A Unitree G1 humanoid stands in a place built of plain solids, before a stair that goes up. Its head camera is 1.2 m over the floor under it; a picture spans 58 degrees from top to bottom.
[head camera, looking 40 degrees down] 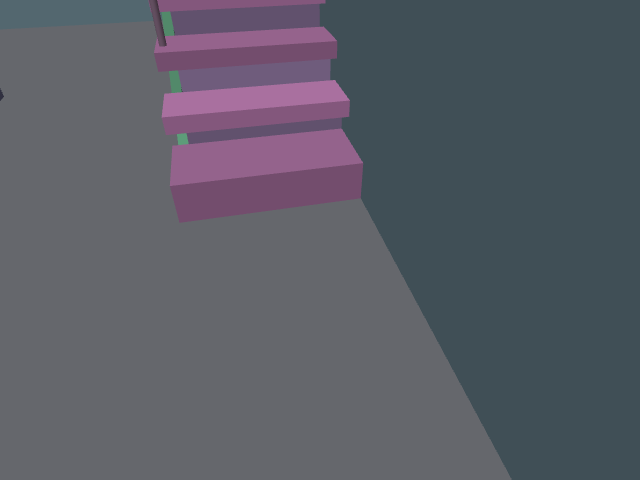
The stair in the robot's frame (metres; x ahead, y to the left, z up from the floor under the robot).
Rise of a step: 0.20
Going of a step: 0.25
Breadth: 0.86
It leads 13 degrees to the left of straight ahead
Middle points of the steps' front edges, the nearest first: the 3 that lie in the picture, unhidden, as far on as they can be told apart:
1.65 0.22 0.20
1.89 0.28 0.39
2.14 0.33 0.59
